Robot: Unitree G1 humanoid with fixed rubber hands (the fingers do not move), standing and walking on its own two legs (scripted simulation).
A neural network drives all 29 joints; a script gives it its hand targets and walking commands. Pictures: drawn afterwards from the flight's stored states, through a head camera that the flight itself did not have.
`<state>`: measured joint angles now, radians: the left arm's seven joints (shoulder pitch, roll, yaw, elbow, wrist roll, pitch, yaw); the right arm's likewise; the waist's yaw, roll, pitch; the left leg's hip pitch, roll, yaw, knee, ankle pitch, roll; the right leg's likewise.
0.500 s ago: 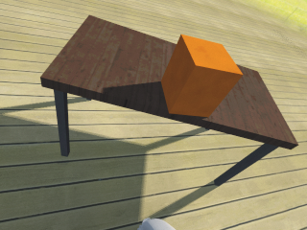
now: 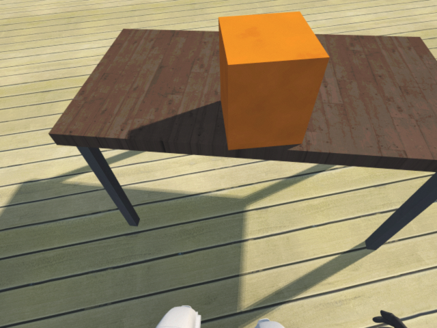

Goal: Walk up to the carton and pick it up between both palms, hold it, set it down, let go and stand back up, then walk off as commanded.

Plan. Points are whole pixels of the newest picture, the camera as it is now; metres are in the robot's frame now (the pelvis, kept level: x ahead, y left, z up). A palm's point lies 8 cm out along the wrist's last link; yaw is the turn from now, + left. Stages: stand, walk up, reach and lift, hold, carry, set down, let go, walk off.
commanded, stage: walk up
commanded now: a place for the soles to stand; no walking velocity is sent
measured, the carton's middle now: (262, 83) +0.68 -0.07 +0.06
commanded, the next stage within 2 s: none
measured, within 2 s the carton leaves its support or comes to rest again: neither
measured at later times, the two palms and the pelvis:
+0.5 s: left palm out of the picture +0.10 +0.34 -0.11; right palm out of the picture +0.11 -0.31 -0.03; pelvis +0.03 +0.03 +0.02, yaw -3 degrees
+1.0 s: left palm out of the picture +0.10 +0.33 -0.07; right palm out of the picture +0.14 -0.32 -0.09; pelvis +0.04 +0.00 +0.01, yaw -2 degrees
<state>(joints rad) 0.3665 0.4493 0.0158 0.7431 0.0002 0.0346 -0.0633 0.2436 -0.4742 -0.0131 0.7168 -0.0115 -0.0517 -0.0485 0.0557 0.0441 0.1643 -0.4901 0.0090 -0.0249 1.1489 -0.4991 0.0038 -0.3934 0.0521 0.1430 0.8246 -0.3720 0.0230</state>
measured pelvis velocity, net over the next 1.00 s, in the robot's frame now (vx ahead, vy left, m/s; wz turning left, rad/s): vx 0.04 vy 0.00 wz -0.04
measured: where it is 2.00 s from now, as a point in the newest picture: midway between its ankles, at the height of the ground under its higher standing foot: outside the picture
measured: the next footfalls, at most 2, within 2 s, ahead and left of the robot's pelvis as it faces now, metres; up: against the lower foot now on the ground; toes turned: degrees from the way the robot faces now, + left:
left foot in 0.26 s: +0.11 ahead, +0.11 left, +0.00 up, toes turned -4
right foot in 0.70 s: +0.09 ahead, -0.13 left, +0.00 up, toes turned +7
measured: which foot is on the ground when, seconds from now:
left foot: up 0.00-0.24, down 0.26-1.00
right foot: down 0.00-0.30, up 0.32-0.68, down 0.70-1.00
